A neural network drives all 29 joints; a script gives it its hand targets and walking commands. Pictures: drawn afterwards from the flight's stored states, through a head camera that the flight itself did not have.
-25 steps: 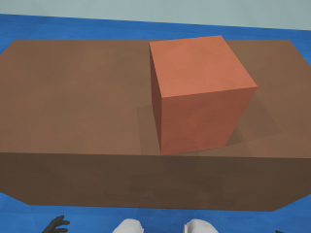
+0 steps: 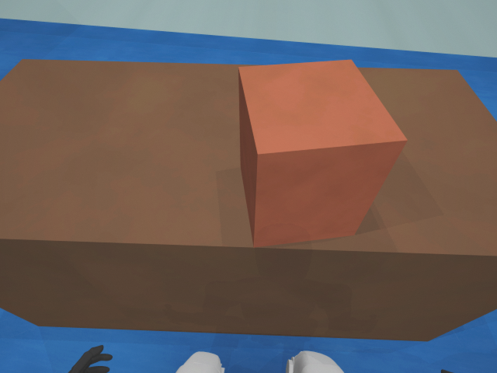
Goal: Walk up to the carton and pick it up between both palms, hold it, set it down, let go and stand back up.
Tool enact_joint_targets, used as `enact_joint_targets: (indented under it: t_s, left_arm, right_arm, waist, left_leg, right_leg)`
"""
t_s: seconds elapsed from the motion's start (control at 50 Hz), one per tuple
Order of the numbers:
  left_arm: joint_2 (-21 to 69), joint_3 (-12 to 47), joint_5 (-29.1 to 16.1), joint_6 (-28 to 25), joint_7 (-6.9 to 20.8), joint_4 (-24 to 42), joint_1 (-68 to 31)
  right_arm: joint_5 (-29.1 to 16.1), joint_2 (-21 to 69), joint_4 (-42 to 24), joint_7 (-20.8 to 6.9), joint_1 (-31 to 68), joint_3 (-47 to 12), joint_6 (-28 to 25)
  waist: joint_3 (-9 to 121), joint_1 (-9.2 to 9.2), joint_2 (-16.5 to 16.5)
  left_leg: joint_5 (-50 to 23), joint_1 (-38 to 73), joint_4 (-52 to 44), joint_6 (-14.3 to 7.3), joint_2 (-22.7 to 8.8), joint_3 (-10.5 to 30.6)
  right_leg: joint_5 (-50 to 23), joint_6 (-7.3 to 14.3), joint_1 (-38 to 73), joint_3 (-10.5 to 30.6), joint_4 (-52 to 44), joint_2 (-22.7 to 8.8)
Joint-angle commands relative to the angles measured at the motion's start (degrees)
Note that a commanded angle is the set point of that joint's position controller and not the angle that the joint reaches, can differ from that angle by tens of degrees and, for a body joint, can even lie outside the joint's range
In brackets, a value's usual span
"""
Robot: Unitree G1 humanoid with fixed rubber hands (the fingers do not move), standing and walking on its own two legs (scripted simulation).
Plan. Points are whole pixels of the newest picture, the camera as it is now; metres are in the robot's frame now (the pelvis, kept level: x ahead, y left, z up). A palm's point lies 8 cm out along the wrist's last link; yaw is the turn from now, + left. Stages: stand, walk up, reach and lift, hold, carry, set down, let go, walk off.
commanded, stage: walk up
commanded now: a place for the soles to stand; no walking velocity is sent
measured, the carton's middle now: (300, 157) +0.45 -0.07 +0.08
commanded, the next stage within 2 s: none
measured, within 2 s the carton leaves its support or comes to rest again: neither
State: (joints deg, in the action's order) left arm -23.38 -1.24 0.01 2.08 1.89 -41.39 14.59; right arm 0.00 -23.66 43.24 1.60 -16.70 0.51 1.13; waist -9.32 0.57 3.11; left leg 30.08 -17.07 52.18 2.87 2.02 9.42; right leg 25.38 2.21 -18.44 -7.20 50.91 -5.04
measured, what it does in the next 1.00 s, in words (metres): stands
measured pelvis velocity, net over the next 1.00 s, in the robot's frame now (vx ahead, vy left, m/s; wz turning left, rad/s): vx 0.00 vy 0.00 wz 0.01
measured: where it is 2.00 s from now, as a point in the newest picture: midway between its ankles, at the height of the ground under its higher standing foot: outside the picture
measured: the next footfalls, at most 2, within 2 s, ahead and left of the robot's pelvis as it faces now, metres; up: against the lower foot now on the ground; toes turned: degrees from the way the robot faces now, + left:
left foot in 1.10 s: +0.06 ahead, +0.18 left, +0.00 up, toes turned -8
left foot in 1.58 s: +0.06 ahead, +0.17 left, +0.00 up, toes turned -7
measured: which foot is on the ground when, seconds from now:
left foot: down 0.00-0.86, up 0.88-1.00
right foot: down 0.00-1.00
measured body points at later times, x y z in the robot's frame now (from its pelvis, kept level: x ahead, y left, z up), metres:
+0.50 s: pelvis +0.00 +0.00 +0.00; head +0.02 +0.00 +0.45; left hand +0.11 +0.31 -0.10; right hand +0.08 -0.32 -0.10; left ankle +0.01 +0.18 -0.68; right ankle +0.04 -0.09 -0.70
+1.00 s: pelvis +0.00 +0.00 +0.00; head +0.02 +0.00 +0.45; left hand +0.10 +0.31 -0.10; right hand +0.08 -0.33 -0.10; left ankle +0.01 +0.18 -0.69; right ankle +0.04 -0.09 -0.70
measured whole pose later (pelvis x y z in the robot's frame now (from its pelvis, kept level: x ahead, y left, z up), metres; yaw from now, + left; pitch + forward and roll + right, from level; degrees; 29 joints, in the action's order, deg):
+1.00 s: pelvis +0.00 +0.00 +0.00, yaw +1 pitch -7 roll +2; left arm -23.0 -1.2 0.0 2.0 1.8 -41.5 14.4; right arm 0.0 -24.1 43.4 1.8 -16.7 1.0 1.0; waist -9.1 0.5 2.1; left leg 30.6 -16.8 51.9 3.0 1.8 9.4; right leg 25.3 2.5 -18.4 -7.5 50.5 -4.5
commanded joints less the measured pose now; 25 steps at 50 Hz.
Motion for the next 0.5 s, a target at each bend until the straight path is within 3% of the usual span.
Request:
enact_joint_targets:
  t_s: [0.0, 0.02, 0.04, 0.06, 0.08, 0.1, 0.12, 0.14, 0.16, 0.2, 0.22, 0.26, 0.28, 0.3, 0.32, 0.34, 0.36, 0.38, 0.4, 0.44, 0.46, 0.48]
  left_arm:
    - [-16.69, -6.49, 0.52, -2.07, -1.54, 6.6, -1.9]
    - [-16.04, -6.15, 0.5, -1.78, -1.38, 7.53, -4.0]
    - [-15.53, -5.85, 0.4, -1.5, -1.12, 7.94, -6.27]
    - [-14.32, -5.61, 0.32, -1.2, -0.84, 7.93, -7.93]
    - [-13.31, -5.52, -0.04, -0.97, -0.63, 7.85, -8.12]
    - [-13.2, -5.82, -0.69, -0.52, -0.44, 7.68, -6.5]
    - [-12.96, -6.15, -0.54, 0.01, -0.55, 7.36, -6.33]
    - [-12.88, -6.25, -0.57, 0.32, -0.85, 8.24, -8.39]
    - [-13.41, -6.52, -0.25, 0.3, -1.24, 8.39, -9.22]
    - [-12.82, -6.69, -0.22, -0.28, -1.11, 8.51, -8.69]
    - [-13.31, -7.01, 0.03, -0.52, -1.14, 8.21, -7.17]
    - [-13.16, -7.01, -0.22, -1.0, -1.0, 6.57, -3.75]
    - [-13.58, -7.05, 0.02, -1.33, -1.15, 5.39, -0.86]
    - [-15.74, -7.36, 0.73, -1.67, -1.39, 4.3, 2.71]
    - [-18.3, -8.02, 0.64, -1.86, -1.57, 3.86, 4.22]
    - [-17.88, -7.85, 0.74, -1.96, -1.71, 4.86, 3.01]
    - [-17.18, -7.49, 0.84, -2.01, -1.63, 5.28, 3.29]
    - [-16.04, -6.92, 1.02, -2.11, -1.61, 5.66, 2.13]
    - [-16.1, -6.73, 0.92, -2.04, -1.62, 5.94, 0.98]
    - [-15.79, -6.32, 0.49, -1.96, -1.71, 6.83, -0.9]
    - [-16.15, -6.7, 0.62, -1.78, -1.7, 7.25, -1.23]
    - [-15.6, -6.35, 0.57, -1.54, -1.58, 7.3, -2.07]
  right_arm:
    - [-0.36, -14.0, -2.74, 1.64, -0.8, 5.78, -1.72]
    - [-0.39, -13.37, -2.57, 1.53, -1.76, 5.42, -1.81]
    - [-0.28, -12.79, -1.88, 1.53, -2.92, 5.06, -2.09]
    - [-0.05, -13.95, -1.24, 1.49, -3.41, 5.24, -2.43]
    - [0.29, -16.56, -1.24, 1.7, -2.76, 6.06, -2.68]
    - [0.58, -18.81, -1.68, 1.89, -1.71, 6.34, -3.14]
    - [0.4, -19.34, -1.79, 2.1, -0.55, 6.44, -2.97]
    - [0.74, -19.76, -2.26, 2.32, -0.76, 6.41, -3.05]
    - [0.64, -19.21, -2.84, 2.44, -0.31, 6.55, -3.14]
    - [0.78, -18.3, -2.9, 2.47, 0.15, 6.04, -2.95]
    - [0.57, -18.36, -3.23, 2.43, -0.11, 6.18, -2.79]
    - [0.43, -17.12, -3.09, 2.17, 3.08, 5.69, -2.28]
    - [0.21, -16.44, -3.62, 1.94, 5.49, 5.26, -1.98]
    - [-0.47, -14.53, -4.02, 1.76, 5.82, 4.66, -2.07]
    - [-0.97, -13.18, -4.39, 1.68, 5.59, 4.58, -1.91]
    - [-0.63, -12.98, -4.51, 2.14, 4.2, 4.72, -1.52]
    - [-0.4, -13.28, -4.61, 2.48, 3.75, 4.93, -1.33]
    - [-0.15, -13.67, -5.03, 2.44, 3.93, 5.1, -1.25]
    - [-0.05, -13.77, -4.64, 2.27, 3.19, 5.35, -1.33]
    - [0.04, -13.7, -3.65, 2.11, 0.44, 5.27, -1.66]
    - [-0.18, -13.64, -2.97, 2.11, -0.7, 5.41, -1.67]
    - [-0.18, -13.39, -2.76, 2.03, -0.63, 5.19, -1.67]
  waist:
    - [6.75, -2.62, 7.01]
    - [6.83, -1.66, 7.83]
    - [6.99, -0.17, 7.28]
    - [6.96, 0.92, 4.94]
    - [7.63, 0.28, -1.29]
    - [9.54, -0.2, -5.52]
    - [8.21, -0.02, -6.77]
    - [6.56, 0.67, -8.5]
    - [3.54, 1.06, -8.82]
    - [2.83, 0.74, -10.31]
    - [4.04, 0.49, -11.79]
    - [5.26, -1.89, -10.73]
    - [6.39, -4.14, -9.09]
    - [9.53, -5.92, -1.99]
    - [11.0, -6.72, 4.93]
    - [10.37, -6.07, 4.73]
    - [7.91, -5.84, 3.9]
    - [5.7, -4.94, 2.28]
    - [4.36, -4.39, 3.65]
    - [4.85, -3.53, 6.23]
    - [6.94, -3.33, 8.32]
    - [7.91, -3.0, 7.87]
  left_leg:
    - [2.6, -9.23, 4.59, -3.09, -1.54, -5.79]
    - [0.01, -6.4, 0.71, -3.35, -1.37, -7.41]
    - [-6.56, -2.05, -7.79, -3.66, -2.06, -7.89]
    - [-15.78, 2.71, -16.82, -4.3, -2.67, -3.88]
    - [-21.76, 2.16, -21.62, -6.19, -6.67, 7.4]
    - [-25.11, 3.49, -23.87, -11.1, -12.01, 21.63]
    - [-17.25, 2.02, -25.88, -14.88, -14.18, 28.5]
    - [-17.4, 2.31, -26.19, -17.2, -16.02, 33.04]
    - [-16.03, 1.03, -27.37, -18.03, -16.53, 33.71]
    - [-22.53, 2.81, -25.44, -16.91, -14.67, 29.4]
    - [-22.72, 1.66, -24.59, -16.03, -13.79, 28.05]
    - [-24.99, -3.2, -21.64, -13.14, -11.05, 22.38]
    - [-24.65, -7.61, -17.99, -10.28, -8.45, 17.59]
    - [-21.06, -14.03, -10.21, -5.96, -4.67, 10.42]
    - [-12.91, -14.47, 2.81, -2.65, 2.25, -1.75]
    - [4.31, -14.59, 8.23, -2.46, 1.59, -4.5]
    - [6.94, -14.92, 10.37, -3.03, 0.34, -3.76]
    - [5.9, -14.58, 10.67, -3.37, -0.24, -4.03]
    - [4.83, -13.51, 9.67, -3.27, -0.93, -4.14]
    - [2.98, -12.52, 6.82, -2.81, -1.57, -4.49]
    - [2.75, -11.35, 5.21, -2.69, -1.56, -5.52]
    - [2.48, -9.47, 1.8, -2.61, -1.89, -7.15]
  right_leg:
    - [-18.7, 7.69, 10.22, 17.28, -26.16, -18.1]
    - [-17.33, 8.6, 7.8, 15.32, -24.6, -17.73]
    - [-17.1, 7.3, 5.01, 11.38, -21.78, -15.83]
    - [-16.3, 3.48, 2.3, 7.15, -17.33, -10.9]
    - [-17.35, 0.65, 1.48, 4.7, -8.88, -6.02]
    - [-13.46, -1.38, -0.61, 5.04, -1.65, -0.41]
    - [3.2, -1.44, -3.18, 6.67, -1.32, 2.64]
    - [11.97, -0.93, -6.59, 8.94, 2.38, 2.72]
    - [12.72, -0.56, -8.73, 10.28, 3.87, 2.73]
    - [11.01, -0.4, -9.24, 10.31, -0.17, 1.7]
    - [6.82, -0.19, -6.9, 9.94, -2.26, 1.76]
    - [1.6, 0.14, 2.18, 8.33, -12.36, 2.43]
    - [-3.48, 0.87, 9.15, 10.42, -19.09, 0.55]
    - [-6.34, 3.27, 18.63, 18.09, -24.03, -6.64]
    - [-6.67, 6.76, 19.12, 23.79, -29.95, -16.19]
    - [-10.01, 9.8, 16.3, 27.23, -30.38, -21.65]
    - [-12.24, 11.03, 13.89, 26.85, -29.14, -22.2]
    - [-12.84, 10.02, 11.69, 24.92, -29.51, -21.13]
    - [-13.66, 8.59, 10.52, 22.33, -29.43, -19.62]
    - [-25.69, 7.91, 12.15, 18.19, -26.35, -17.95]
    - [-25.92, 7.3, 13.51, 16.89, -25.13, -17.82]
    - [-25.08, 7.86, 12.48, 15.58, -24.18, -17.83]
